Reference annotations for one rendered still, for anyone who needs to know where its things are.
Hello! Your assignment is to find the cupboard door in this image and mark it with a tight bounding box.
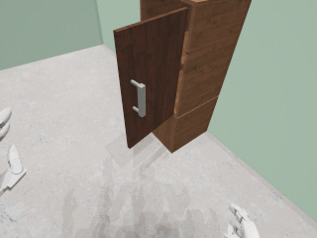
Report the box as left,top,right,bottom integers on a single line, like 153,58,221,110
113,7,188,149

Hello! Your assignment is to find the left robot hand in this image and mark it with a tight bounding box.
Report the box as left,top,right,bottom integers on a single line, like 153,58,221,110
0,107,27,196

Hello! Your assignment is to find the handle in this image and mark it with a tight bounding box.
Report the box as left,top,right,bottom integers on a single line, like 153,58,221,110
131,80,146,118

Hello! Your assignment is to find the right robot hand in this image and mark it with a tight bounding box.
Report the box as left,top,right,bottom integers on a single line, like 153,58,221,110
224,202,261,238

